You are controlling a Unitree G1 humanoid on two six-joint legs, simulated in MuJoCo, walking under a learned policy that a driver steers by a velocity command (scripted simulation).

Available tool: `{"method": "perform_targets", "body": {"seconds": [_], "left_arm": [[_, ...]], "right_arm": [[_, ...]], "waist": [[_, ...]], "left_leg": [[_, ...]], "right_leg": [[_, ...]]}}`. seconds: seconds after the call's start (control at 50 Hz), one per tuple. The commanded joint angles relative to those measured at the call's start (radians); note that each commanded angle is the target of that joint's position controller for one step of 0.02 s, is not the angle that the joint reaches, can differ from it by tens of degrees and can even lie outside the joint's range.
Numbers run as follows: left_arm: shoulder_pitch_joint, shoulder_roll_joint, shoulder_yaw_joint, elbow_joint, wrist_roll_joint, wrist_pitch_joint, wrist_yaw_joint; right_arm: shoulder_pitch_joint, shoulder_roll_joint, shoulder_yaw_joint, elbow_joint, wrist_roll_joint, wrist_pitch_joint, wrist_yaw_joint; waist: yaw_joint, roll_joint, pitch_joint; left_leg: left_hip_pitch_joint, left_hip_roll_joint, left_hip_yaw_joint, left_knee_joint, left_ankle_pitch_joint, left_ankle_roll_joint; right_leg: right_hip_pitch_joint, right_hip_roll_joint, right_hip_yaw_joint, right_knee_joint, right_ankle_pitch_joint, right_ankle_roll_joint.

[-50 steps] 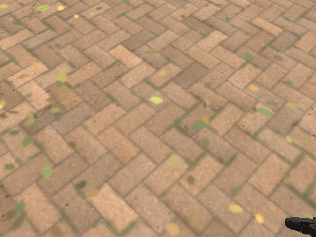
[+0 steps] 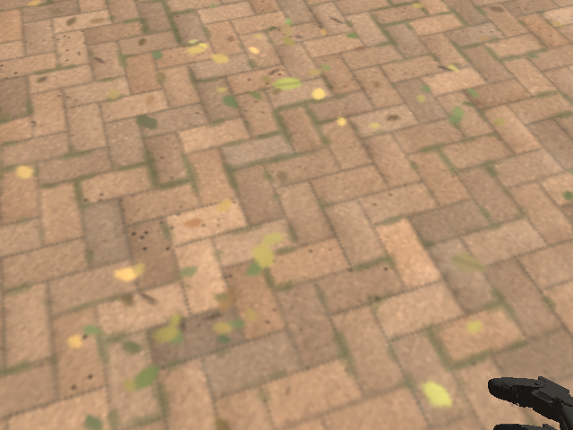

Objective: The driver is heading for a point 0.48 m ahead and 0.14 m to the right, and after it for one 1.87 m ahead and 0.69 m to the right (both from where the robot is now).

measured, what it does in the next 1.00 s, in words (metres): walks ahead, turning right: right foot, then left foot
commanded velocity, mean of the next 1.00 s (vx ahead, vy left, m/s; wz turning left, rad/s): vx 0.50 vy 0.00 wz -0.48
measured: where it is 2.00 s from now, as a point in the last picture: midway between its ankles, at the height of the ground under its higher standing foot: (454, 249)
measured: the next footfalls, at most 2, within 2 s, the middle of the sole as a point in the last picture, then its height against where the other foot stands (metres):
right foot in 0.48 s outside the picture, level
left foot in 0.96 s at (354, 313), level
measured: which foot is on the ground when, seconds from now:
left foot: down 0.00-0.48, up 0.50-0.94, down 0.96-1.00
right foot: up 0.00-0.46, down 0.48-0.96, up 0.98-1.00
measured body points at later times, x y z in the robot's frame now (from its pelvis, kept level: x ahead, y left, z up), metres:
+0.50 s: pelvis +0.27 -0.05 -0.01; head +0.30 -0.07 +0.44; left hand +0.53 +0.14 -0.10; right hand +0.23 -0.34 -0.14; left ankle +0.10 +0.11 -0.70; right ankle +0.36 -0.16 -0.73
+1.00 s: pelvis +0.55 -0.12 +0.00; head +0.57 -0.13 +0.45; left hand +0.74 +0.11 -0.12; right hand +0.61 -0.45 -0.07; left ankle +0.70 -0.07 -0.73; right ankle +0.36 -0.16 -0.71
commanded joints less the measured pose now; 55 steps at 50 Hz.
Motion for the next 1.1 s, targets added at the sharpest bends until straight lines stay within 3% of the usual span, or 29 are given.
{"method": "perform_targets", "body": {"seconds": [0.02,0.04,0.08,0.14,0.22,0.34,0.38,0.42,0.44,0.46,0.48,0.5,0.52,0.54,0.56,0.58,0.6,0.62,0.68,0.78,0.88,0.94,0.96,0.98,1.0,1.02,1.04,1.06,1.1], "left_arm": [[-0.080,0.143,0.027,-0.121,-0.026,-0.039,-0.003],[-0.106,0.128,0.027,-0.121,-0.015,-0.036,0.002],[-0.070,0.104,0.033,-0.105,-0.006,-0.010,0.004],[-0.071,0.056,0.029,-0.105,-0.007,0.022,0.006],[-0.164,0.041,0.026,-0.140,0.002,0.024,-0.003],[-0.354,0.021,0.007,-0.221,0.008,0.018,-0.042],[-0.380,0.032,0.010,-0.249,0.008,0.019,-0.053],[-0.346,0.059,0.024,-0.262,0.008,0.024,-0.058],[-0.277,0.084,0.039,-0.253,0.005,0.027,-0.057],[-0.142,0.125,0.064,-0.223,0.002,0.030,-0.050],[0.022,0.197,0.101,-0.182,0.002,0.037,-0.032],[0.029,0.321,0.125,-0.177,-0.008,0.038,-0.017],[0.040,0.273,0.103,-0.219,0.003,0.019,-0.023],[0.014,0.205,0.084,-0.214,0.012,0.004,-0.027],[-0.035,0.176,0.076,-0.216,0.009,-0.006,-0.026],[-0.104,0.139,0.065,-0.226,0.007,-0.009,-0.024],[-0.147,0.110,0.054,-0.244,0.019,-0.011,-0.019],[-0.163,0.104,0.052,-0.257,0.025,-0.011,-0.016],[-0.139,0.137,0.060,-0.253,0.015,-0.014,0.001],[-0.076,0.158,0.067,-0.235,0.006,0.002,0.025],[-0.019,0.150,0.068,-0.212,0.000,0.016,0.030],[-0.045,0.125,0.062,-0.216,0.009,0.022,0.032],[-0.041,0.077,0.043,-0.221,0.016,0.019,0.028],[0.038,0.017,0.021,-0.232,0.034,0.014,0.028],[0.153,0.010,0.014,-0.236,-0.008,0.004,0.027],[0.083,0.114,0.032,-0.216,-0.018,0.003,0.029],[-0.040,0.148,0.042,-0.237,-0.008,0.004,0.029],[-0.103,0.134,0.039,-0.252,0.007,0.004,0.029],[-0.122,0.098,0.037,-0.265,0.016,-0.004,0.018]], "right_arm": [[0.332,-0.181,-0.064,0.036,0.004,-0.005,-0.015],[0.267,-0.148,-0.055,0.040,0.006,-0.011,-0.011],[0.187,-0.101,-0.046,0.048,-0.003,-0.029,-0.006],[0.157,-0.100,-0.053,0.078,-0.011,-0.055,-0.012],[0.181,-0.123,-0.062,0.119,-0.017,-0.055,-0.031],[0.255,-0.178,-0.080,0.171,0.007,-0.029,-0.044],[0.266,-0.193,-0.086,0.185,0.019,-0.013,-0.045],[0.249,-0.222,-0.094,0.184,0.025,0.002,-0.050],[0.239,-0.236,-0.097,0.181,0.029,0.011,-0.053],[0.219,-0.240,-0.096,0.177,0.034,0.018,-0.054],[0.227,-0.219,-0.085,0.168,0.027,0.014,-0.058],[0.322,-0.070,-0.041,0.117,-0.018,-0.008,-0.045],[0.262,-0.101,-0.033,0.103,0.009,-0.050,-0.033],[0.148,-0.164,-0.049,0.073,0.049,-0.074,-0.022],[0.118,-0.153,-0.043,0.062,0.048,-0.087,-0.025],[0.116,-0.154,-0.046,0.074,0.021,-0.089,-0.033],[0.134,-0.168,-0.055,0.082,0.005,-0.081,-0.036],[0.147,-0.167,-0.058,0.084,-0.001,-0.068,-0.034],[0.127,-0.124,-0.049,0.074,-0.012,-0.040,-0.035],[-0.056,-0.081,-0.026,0.029,-0.003,-0.042,-0.022],[-0.116,-0.130,-0.040,0.005,0.014,-0.062,-0.002],[0.027,-0.163,-0.061,0.045,0.010,-0.078,-0.003],[0.137,-0.194,-0.074,0.065,-0.007,-0.084,-0.008],[0.272,-0.259,-0.088,0.078,-0.019,-0.082,-0.011],[0.352,-0.298,-0.103,0.139,-0.007,-0.066,0.003],[0.314,-0.198,-0.079,0.119,0.017,-0.065,0.006],[0.255,-0.151,-0.064,0.111,0.015,-0.058,0.002],[0.214,-0.136,-0.053,0.106,0.004,-0.053,0.002],[0.181,-0.108,-0.040,0.117,-0.008,-0.051,-0.004]], "waist": [[-0.186,0.143,-0.224],[-0.151,0.098,-0.162],[-0.087,0.133,-0.098],[-0.055,0.092,-0.047],[-0.071,0.060,-0.002],[-0.140,0.026,0.059],[-0.138,0.035,0.058],[-0.100,0.067,0.007],[-0.057,0.084,-0.042],[0.024,0.075,-0.113],[0.099,0.021,-0.200],[-0.007,-0.268,-0.263],[0.030,-0.181,-0.435],[0.060,-0.108,-0.314],[0.024,-0.053,-0.214],[-0.022,-0.007,-0.143],[-0.059,-0.025,-0.126],[-0.078,-0.033,-0.117],[-0.087,-0.022,-0.085],[-0.019,-0.076,-0.046],[-0.005,-0.101,-0.045],[-0.082,-0.137,-0.086],[-0.132,-0.107,-0.182],[-0.141,0.067,-0.332],[-0.103,0.376,-0.374],[-0.138,0.206,-0.249],[-0.152,0.115,-0.133],[-0.139,0.056,-0.076],[-0.096,0.084,-0.044]], "left_leg": [[0.671,0.344,-0.471,-0.262,-0.083,0.194],[0.555,0.299,-0.376,-0.296,-0.042,0.172],[0.394,0.247,-0.237,-0.376,0.030,0.153],[0.316,0.240,-0.114,-0.447,0.134,0.160],[0.351,0.224,0.018,-0.465,0.199,0.144],[0.479,0.261,0.126,-0.446,0.240,0.121],[0.549,0.278,0.147,-0.393,0.338,0.106],[0.585,0.277,0.175,-0.274,0.658,0.083],[0.586,0.269,0.187,-0.161,0.816,0.070],[0.537,0.239,0.209,0.025,0.866,0.045],[0.351,0.196,0.213,0.292,0.676,0.001],[-0.117,0.009,0.174,0.676,-0.248,-0.076],[-0.258,-0.075,-0.093,0.834,-0.463,-0.073],[-0.350,-0.017,-0.138,0.830,-0.378,-0.044],[-0.340,0.026,-0.132,0.747,-0.291,-0.024],[-0.283,0.062,-0.128,0.654,-0.239,-0.025],[-0.203,0.085,-0.135,0.597,-0.201,-0.029],[-0.157,0.089,-0.134,0.563,-0.182,-0.038],[-0.134,0.078,-0.100,0.418,-0.117,-0.084],[-0.056,0.007,-0.081,0.047,0.200,-0.112],[-0.008,-0.022,-0.121,-0.094,0.174,-0.083],[0.158,-0.024,-0.087,-0.152,0.111,-0.025],[0.349,0.047,-0.137,-0.139,0.099,0.024],[0.644,0.232,-0.377,-0.112,0.064,0.114],[0.817,0.382,-0.832,-0.266,-0.252,0.254],[0.736,0.355,-0.825,-0.317,-0.462,0.222],[0.614,0.314,-0.664,-0.321,-0.402,0.182],[0.502,0.271,-0.549,-0.334,-0.267,0.169],[0.385,0.209,-0.416,-0.369,-0.094,0.162]], "right_leg": [[-0.621,-0.018,0.113,0.446,0.014,-0.032],[-0.593,-0.054,0.101,0.401,0.099,-0.028],[-0.492,-0.094,0.110,0.353,0.212,-0.015],[-0.488,-0.094,0.116,0.321,0.292,0.005],[-0.553,-0.081,0.123,0.126,0.474,0.014],[-0.565,-0.060,0.023,-0.131,0.532,-0.032],[-0.568,-0.043,-0.009,-0.165,0.458,-0.060],[-0.467,0.016,-0.070,-0.172,0.359,-0.098],[-0.369,0.058,-0.100,-0.167,0.310,-0.122],[-0.184,0.105,-0.116,-0.217,0.333,-0.154],[0.108,0.097,-0.029,-0.262,0.379,-0.197],[0.455,-0.170,0.500,-0.323,0.282,-0.371],[0.559,-0.283,0.880,-0.510,0.131,-0.462],[0.496,-0.264,0.758,-0.549,0.174,-0.397],[0.359,-0.222,0.629,-0.542,0.248,-0.360],[0.215,-0.180,0.522,-0.540,0.366,-0.330],[0.116,-0.151,0.454,-0.555,0.467,-0.318],[0.059,-0.133,0.428,-0.575,0.513,-0.317],[-0.046,-0.103,0.340,-0.602,0.626,-0.316],[-0.122,-0.024,0.264,-0.587,0.491,-0.236],[-0.019,-0.074,0.394,-0.491,0.392,-0.210],[0.016,-0.066,0.412,-0.365,0.493,-0.174],[-0.027,-0.016,0.360,-0.197,0.515,-0.143],[-0.211,0.082,0.265,0.101,0.247,-0.093],[-0.528,0.158,0.186,0.367,-0.098,-0.042],[-0.628,0.095,0.228,0.458,-0.042,-0.038],[-0.646,0.063,0.198,0.462,0.049,-0.039],[-0.617,0.034,0.171,0.431,0.107,-0.038],[-0.545,-0.020,0.153,0.324,0.179,-0.038]]}}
